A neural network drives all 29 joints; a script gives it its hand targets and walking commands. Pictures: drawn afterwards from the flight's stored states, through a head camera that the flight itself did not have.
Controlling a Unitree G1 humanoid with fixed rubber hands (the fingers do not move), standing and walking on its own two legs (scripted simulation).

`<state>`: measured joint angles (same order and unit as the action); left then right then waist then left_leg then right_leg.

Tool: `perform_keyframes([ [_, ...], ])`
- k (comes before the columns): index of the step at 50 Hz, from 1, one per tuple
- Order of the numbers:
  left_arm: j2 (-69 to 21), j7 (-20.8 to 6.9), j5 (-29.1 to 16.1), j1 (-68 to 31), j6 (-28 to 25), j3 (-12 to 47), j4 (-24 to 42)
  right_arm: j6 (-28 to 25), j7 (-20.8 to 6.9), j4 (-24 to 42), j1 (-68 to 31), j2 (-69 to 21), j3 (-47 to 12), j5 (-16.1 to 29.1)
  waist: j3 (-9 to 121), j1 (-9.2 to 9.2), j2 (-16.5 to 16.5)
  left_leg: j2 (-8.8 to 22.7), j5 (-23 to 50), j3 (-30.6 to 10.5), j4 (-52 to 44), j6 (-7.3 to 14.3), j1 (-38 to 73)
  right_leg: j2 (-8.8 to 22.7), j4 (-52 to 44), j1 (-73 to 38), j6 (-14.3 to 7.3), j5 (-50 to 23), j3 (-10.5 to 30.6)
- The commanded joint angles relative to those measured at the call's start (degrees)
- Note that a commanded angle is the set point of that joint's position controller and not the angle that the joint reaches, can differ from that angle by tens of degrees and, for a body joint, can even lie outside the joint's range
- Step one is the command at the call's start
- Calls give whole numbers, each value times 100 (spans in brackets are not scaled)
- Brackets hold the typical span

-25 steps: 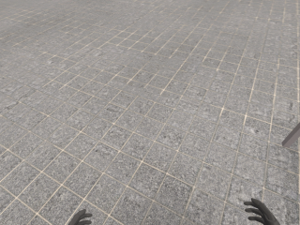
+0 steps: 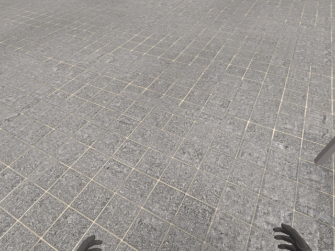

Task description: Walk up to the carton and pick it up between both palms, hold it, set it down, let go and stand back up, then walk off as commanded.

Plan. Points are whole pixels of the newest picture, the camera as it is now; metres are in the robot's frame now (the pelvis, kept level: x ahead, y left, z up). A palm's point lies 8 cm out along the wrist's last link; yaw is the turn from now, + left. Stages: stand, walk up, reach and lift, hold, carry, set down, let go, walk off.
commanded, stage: stand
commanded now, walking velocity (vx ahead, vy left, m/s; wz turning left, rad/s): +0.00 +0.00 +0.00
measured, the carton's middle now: out of the picture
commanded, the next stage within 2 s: walk up in 1.28 s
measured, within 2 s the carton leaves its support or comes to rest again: neither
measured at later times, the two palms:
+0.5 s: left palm out of the picture +0.12 +0.25 -0.10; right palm out of the picture +0.14 -0.28 -0.08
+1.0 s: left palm out of the picture +0.11 +0.26 -0.10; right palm out of the picture +0.14 -0.27 -0.07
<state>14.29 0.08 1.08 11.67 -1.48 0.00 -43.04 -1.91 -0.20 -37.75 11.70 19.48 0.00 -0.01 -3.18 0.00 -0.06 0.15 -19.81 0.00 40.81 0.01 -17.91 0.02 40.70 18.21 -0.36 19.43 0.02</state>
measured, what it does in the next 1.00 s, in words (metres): stands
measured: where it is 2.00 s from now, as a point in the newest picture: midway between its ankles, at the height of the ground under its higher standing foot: outside the picture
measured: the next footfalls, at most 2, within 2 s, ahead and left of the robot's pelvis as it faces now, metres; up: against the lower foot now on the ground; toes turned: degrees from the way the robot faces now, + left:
right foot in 1.86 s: +0.06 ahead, -0.22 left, +0.00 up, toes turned -13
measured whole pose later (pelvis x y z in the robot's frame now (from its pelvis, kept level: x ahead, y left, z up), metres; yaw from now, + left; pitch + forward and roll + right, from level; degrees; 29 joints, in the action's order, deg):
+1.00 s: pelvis +0.00 +0.01 +0.00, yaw +0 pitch -3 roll +0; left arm 14.5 0.1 0.9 11.4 -1.5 0.0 -44.9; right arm -2.0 -0.2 -39.0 11.7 19.6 0.0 0.0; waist -3.3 0.0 -0.1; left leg 0.2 -19.8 0.0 40.8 0.2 -17.9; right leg 0.0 39.8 17.8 0.0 18.9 0.0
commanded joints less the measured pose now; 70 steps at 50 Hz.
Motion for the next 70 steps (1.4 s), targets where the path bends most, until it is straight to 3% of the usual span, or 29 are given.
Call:
perform_keyframes([
  [1,1625,-23,-29,-506,-209,-534,183,-241,47,-68,-205,1191,473,-132,398,39,-156,611,577,-824,-1141,497,134,486,-1082,-52,-406,-459,818],
  [2,1640,-23,-30,-528,-200,-530,167,-255,45,-81,-243,1188,461,-132,337,70,-276,634,491,-813,-1143,503,111,493,-1140,-78,-389,-443,838],
  [8,1584,-17,-47,-517,-212,-517,156,-247,42,-103,-298,1207,473,-130,481,40,-271,632,653,-799,-1076,507,189,485,-1106,-109,-404,-619,831],
  [14,1617,-4,-26,-653,-200,-542,157,-234,39,-103,-296,1187,479,-132,359,-16,-153,621,607,-740,-1124,482,190,465,-1083,31,-396,-525,815],
  [17,1585,-39,-36,-516,-204,-522,135,-243,48,-117,-315,1219,469,-150,477,63,-90,686,494,-880,-1191,523,96,447,-1047,-161,-377,-491,782],
  [20,1619,-10,-20,-571,-203,-515,90,-243,38,-106,-316,1111,457,-139,405,27,-322,560,533,-731,-1110,463,150,551,-1170,-65,-427,-509,904],
  [21,1673,-22,-16,-613,-220,-522,104,-232,48,-141,-210,1156,468,-125,373,-31,-270,542,588,-691,-1088,457,200,563,-1175,12,-425,-470,934],
  [24,1596,-20,-44,-552,-199,-527,102,-240,47,-150,-268,1200,477,-142,535,40,-128,643,596,-804,-1158,502,206,492,-1086,-150,-404,-543,813],
  [26,1635,-12,-31,-590,-184,-507,67,-237,44,-120,-371,1238,479,-142,356,46,-302,655,369,-871,-1281,490,14,458,-1124,-145,-392,-451,786],
  [27,1647,-20,-5,-594,-204,-537,80,-229,42,-122,-334,1202,450,-130,330,37,-91,588,399,-765,-1201,480,9,508,-1143,-158,-403,-520,873],
  [31,1658,-23,-13,-680,-214,-514,67,-227,48,-141,-334,1160,455,-136,279,-19,-333,596,432,-780,-1201,497,124,525,-1246,-13,-407,-412,898],
  [35,1615,-28,-37,-615,-191,-517,60,-213,52,-197,-267,1243,464,-122,370,37,-145,614,629,-775,-1194,484,215,497,-1175,-77,-396,-515,844],
  [37,1648,-18,-45,-619,-193,-527,31,-228,50,-163,-282,1176,447,-131,429,29,-312,654,484,-818,-1208,482,188,490,-1172,-115,-400,-429,842],
  [40,1590,-22,-36,-599,-206,-499,28,-225,42,-188,-337,1231,453,-139,311,35,-116,631,421,-820,-1270,482,63,502,-1196,-117,-401,-431,851],
  [42,1585,-36,-38,-607,-198,-509,-1,-240,47,-222,-344,1207,455,-141,386,73,-214,622,430,-824,-1250,475,146,482,-1143,-55,-405,-409,819],
  [43,1629,-34,-24,-638,-190,-502,26,-232,40,-193,-292,1193,451,-131,379,-4,-122,653,452,-841,-1287,468,110,491,-1151,-91,-399,-487,821],
  [47,1614,-39,-62,-573,-172,-532,18,-231,51,-186,-400,1270,474,-151,353,95,-123,680,507,-913,-1300,495,48,445,-1084,-154,-367,-492,774],
  [54,1618,-23,-40,-578,-167,-510,-24,-244,49,-214,-320,1215,449,-116,415,-9,-97,672,451,-862,-1306,478,157,482,-1128,-124,-419,-470,833],
  [56,1636,-34,-48,-633,-170,-521,10,-240,48,-243,-356,1239,453,-141,327,70,-204,651,500,-834,-1320,469,81,479,-1181,-118,-372,-490,816],
  [63,1630,-13,-43,-640,-168,-492,-28,-231,45,-253,-341,1200,452,-139,389,26,-282,608,528,-778,-1252,462,182,513,-1211,-104,-388,-541,869],
  [70,1612,-13,-31,-622,-167,-515,-48,-205,54,-300,-367,1262,454,-134,326,38,-127,746,276,-927,-1466,484,-1,433,-1137,-222,-352,-541,772],
])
